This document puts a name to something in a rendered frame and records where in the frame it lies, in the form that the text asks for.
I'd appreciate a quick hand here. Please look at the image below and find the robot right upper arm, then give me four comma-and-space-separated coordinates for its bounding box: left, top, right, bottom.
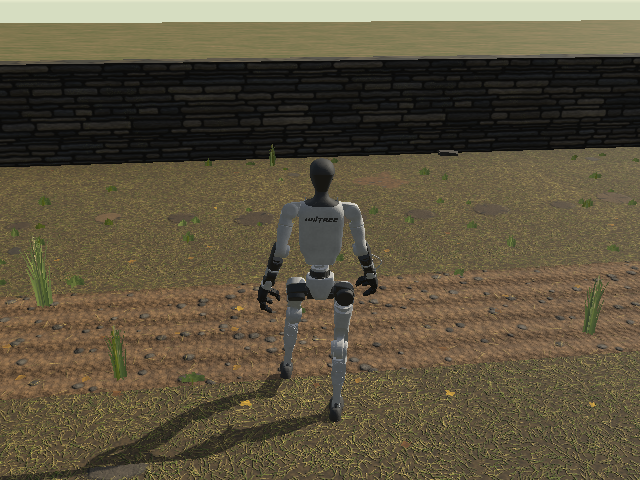
342, 202, 368, 256

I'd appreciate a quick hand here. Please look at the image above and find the robot left upper arm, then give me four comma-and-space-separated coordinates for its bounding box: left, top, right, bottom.
274, 201, 301, 258

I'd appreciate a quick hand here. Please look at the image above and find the left robot shin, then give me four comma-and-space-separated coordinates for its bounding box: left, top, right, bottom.
283, 307, 298, 367

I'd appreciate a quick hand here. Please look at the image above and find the robot right foot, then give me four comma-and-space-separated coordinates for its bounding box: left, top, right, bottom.
329, 396, 344, 422

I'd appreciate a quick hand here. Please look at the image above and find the left robot hand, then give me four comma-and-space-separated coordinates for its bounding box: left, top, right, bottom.
257, 285, 280, 313

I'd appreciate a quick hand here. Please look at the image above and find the left robot forearm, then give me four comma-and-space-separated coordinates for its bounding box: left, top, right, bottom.
261, 242, 283, 290

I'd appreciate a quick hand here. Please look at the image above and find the right robot forearm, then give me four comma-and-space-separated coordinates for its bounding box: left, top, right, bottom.
358, 241, 377, 279

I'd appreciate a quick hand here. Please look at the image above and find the right robot hand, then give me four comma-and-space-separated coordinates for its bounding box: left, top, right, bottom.
355, 275, 378, 296

